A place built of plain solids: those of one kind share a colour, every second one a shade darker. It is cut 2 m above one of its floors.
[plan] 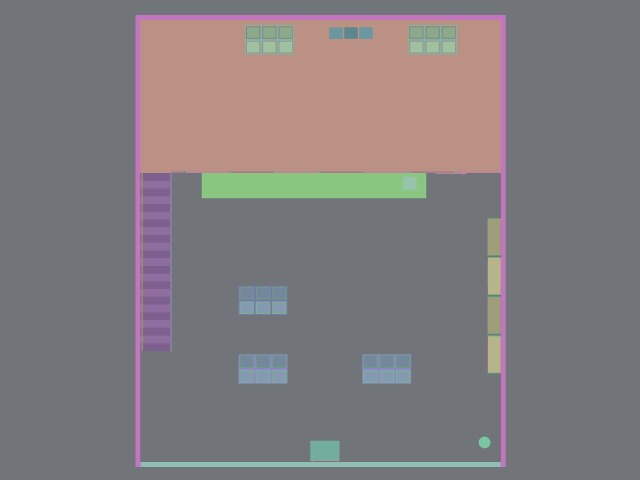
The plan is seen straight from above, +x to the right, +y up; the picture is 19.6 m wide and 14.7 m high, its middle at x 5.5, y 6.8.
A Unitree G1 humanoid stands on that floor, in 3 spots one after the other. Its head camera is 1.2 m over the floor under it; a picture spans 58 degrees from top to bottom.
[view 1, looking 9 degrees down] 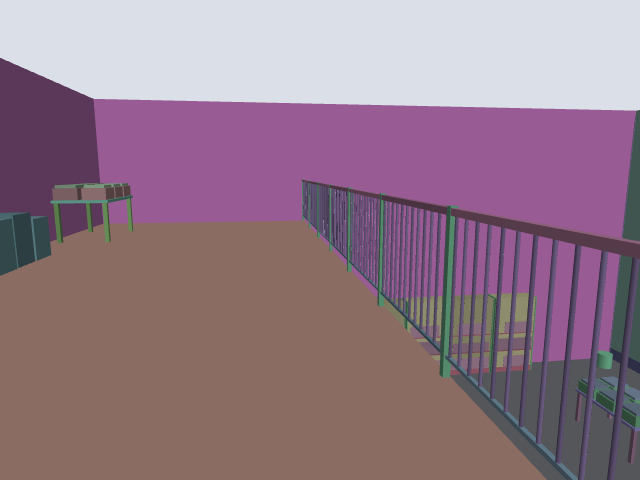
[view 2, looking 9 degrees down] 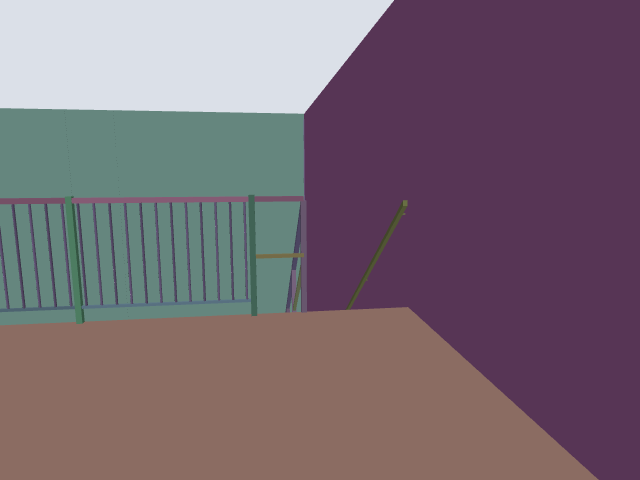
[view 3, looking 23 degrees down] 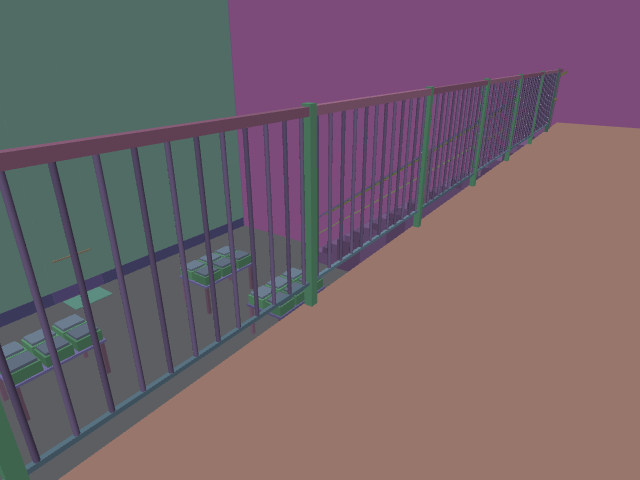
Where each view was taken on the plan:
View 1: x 0.45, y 9.95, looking -8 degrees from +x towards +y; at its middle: upper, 7.67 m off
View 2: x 1.30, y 12.44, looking -98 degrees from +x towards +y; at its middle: wall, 9.47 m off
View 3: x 9.84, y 10.05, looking -145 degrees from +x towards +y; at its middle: wall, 13.05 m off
